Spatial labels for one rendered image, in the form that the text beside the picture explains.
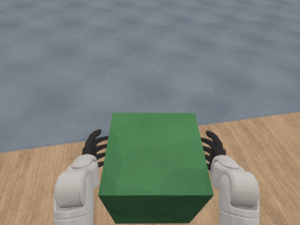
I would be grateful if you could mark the robot right forearm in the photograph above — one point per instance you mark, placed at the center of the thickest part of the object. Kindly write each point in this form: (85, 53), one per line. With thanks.
(239, 193)

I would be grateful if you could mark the right robot hand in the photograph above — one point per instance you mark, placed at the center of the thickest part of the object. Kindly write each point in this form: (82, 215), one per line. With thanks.
(215, 150)

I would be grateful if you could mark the left robot hand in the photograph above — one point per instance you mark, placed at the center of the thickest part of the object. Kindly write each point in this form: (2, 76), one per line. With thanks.
(90, 147)

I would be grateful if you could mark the carton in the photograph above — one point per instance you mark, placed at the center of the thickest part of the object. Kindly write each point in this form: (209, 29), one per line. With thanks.
(154, 170)

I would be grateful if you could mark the robot left forearm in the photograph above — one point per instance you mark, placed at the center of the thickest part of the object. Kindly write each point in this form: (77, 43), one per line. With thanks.
(73, 194)

